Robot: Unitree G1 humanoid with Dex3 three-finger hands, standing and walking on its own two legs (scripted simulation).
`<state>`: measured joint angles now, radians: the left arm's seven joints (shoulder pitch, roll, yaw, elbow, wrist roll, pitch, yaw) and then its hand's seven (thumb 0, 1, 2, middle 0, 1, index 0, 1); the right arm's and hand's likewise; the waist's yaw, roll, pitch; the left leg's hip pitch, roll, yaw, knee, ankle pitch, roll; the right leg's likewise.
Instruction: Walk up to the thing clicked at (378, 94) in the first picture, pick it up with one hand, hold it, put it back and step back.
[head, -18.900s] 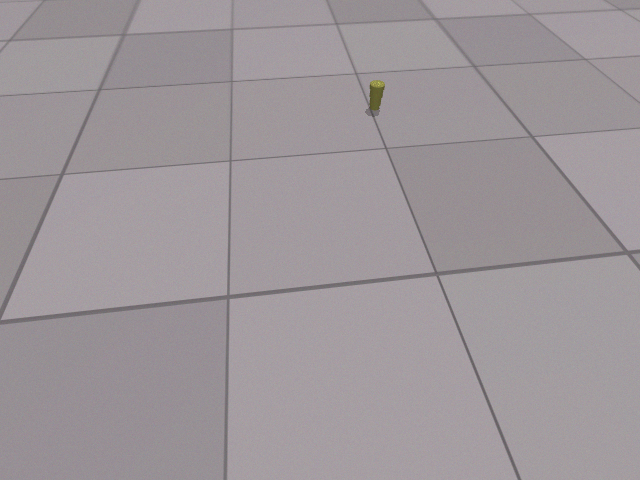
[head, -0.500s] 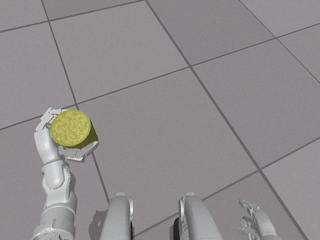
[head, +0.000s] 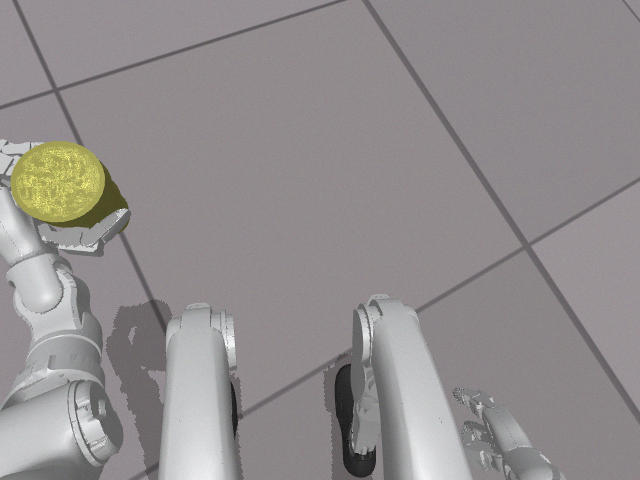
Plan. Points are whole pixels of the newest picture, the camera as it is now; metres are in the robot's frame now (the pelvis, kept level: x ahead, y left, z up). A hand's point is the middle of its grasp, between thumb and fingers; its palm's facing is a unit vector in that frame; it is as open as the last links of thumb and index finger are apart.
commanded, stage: crouch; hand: left
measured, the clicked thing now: (87, 201) +0.44 +0.27 -0.06
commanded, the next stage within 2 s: lower in 0.90 s
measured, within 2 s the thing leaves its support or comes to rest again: neither
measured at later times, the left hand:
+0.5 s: hand (92, 214) +0.46 +0.30 -0.17, palm faces +0.46 -0.88 -0.03, open 10.6 cm
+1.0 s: hand (99, 219) +0.47 +0.31 -0.23, palm faces +0.45 -0.89 -0.04, open 10.6 cm
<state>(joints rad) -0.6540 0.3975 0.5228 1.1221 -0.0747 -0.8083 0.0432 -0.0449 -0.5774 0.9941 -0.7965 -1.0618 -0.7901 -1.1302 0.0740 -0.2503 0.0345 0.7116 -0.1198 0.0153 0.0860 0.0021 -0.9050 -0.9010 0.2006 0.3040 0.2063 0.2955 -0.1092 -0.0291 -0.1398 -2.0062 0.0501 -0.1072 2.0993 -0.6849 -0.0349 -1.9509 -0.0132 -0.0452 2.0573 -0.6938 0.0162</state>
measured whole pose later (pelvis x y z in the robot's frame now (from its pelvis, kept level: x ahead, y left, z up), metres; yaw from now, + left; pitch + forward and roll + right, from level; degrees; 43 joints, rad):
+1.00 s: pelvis -0.01 +0.01 -0.13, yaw -7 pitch +24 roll -11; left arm -0.73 0.72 0.71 1.22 -0.06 -0.79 -0.04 -0.04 -0.56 1.00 -0.77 -1.08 -0.77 -1.14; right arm 0.00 -0.34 0.24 0.66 -0.22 0.09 0.11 0.00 -0.89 -0.90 0.20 0.30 0.21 0.30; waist -0.21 -0.12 0.14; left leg -2.29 0.03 -0.26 2.55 -0.69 -0.04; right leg -2.18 0.03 -0.13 2.41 -0.66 0.06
